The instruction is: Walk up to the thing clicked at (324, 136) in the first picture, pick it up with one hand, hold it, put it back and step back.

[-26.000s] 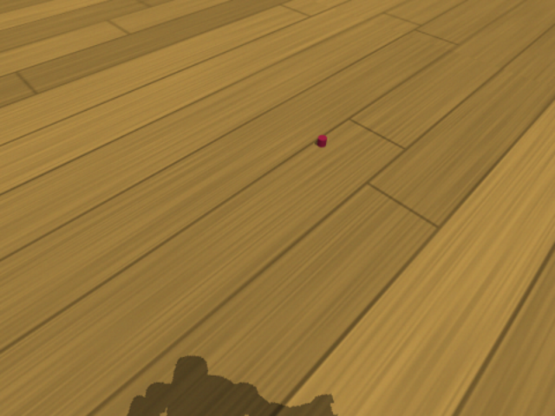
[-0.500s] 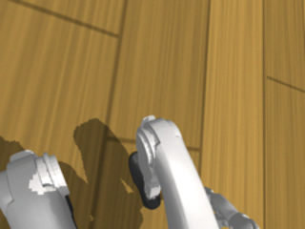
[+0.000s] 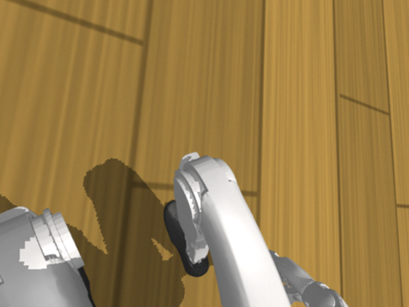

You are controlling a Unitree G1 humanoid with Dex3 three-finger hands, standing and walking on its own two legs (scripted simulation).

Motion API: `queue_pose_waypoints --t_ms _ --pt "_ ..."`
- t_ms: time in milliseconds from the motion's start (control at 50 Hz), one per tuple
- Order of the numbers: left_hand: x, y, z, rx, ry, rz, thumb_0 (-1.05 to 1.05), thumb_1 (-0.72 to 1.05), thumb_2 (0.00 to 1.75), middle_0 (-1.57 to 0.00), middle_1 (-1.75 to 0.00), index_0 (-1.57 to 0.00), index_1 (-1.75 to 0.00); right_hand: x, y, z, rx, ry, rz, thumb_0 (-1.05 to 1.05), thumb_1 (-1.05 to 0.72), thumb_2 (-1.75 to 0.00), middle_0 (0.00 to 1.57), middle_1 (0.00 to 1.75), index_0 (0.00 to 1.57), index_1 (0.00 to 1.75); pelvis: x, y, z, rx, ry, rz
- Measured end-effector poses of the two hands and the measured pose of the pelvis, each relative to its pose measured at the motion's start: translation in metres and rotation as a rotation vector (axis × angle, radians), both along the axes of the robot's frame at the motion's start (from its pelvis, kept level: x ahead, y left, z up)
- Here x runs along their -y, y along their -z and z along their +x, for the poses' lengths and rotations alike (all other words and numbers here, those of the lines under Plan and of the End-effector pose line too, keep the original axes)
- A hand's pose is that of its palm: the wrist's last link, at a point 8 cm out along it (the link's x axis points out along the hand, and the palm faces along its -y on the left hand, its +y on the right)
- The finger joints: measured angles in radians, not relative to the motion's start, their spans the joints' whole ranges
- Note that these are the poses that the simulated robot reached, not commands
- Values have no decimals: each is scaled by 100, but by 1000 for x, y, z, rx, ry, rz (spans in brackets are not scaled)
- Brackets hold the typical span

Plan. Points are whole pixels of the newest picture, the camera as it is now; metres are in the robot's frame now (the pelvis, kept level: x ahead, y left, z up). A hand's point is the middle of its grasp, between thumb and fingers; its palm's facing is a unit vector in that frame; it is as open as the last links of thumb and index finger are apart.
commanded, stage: rest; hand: left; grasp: from above
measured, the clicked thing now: out of the picture +0.46 +0.33 -0.27
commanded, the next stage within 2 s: open in 0.36 s
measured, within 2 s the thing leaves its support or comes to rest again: rests again in 0.06 s
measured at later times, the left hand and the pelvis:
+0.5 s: hand out of the picture +0.43 +0.33 -0.25, palm faces -0.45 -0.16 -0.88, open 6.7 cm; pelvis +0.00 +0.00 +0.00, yaw -1 degrees
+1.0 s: hand out of the picture +0.44 +0.33 -0.25, palm faces -0.44 -0.16 -0.88, open 12.1 cm; pelvis +0.00 +0.00 +0.00, yaw -1 degrees
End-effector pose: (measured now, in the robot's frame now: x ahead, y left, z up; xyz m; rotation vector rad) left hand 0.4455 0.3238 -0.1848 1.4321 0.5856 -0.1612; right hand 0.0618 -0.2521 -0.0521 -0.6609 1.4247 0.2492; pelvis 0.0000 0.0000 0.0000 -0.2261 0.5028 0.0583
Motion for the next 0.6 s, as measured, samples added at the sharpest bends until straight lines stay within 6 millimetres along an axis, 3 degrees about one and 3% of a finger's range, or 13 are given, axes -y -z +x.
queue_pose_waypoints --t_ms 500,600 --pt "-7 9 -5 -3 -2 -9 -1 38 22 -89 -44 -100 -41 -3 -5 -3 -17 -42 4 0 -91 -90 20 30 20 30 -2 2 -2 24 6 -15" --pt "-6 9 -4 -2 1 -2 -1 38 28 -84 -48 -94 -44 -3 -5 -2 -15 -50 10 0 -91 -90 20 30 21 30 -2 2 -2 26 7 -15"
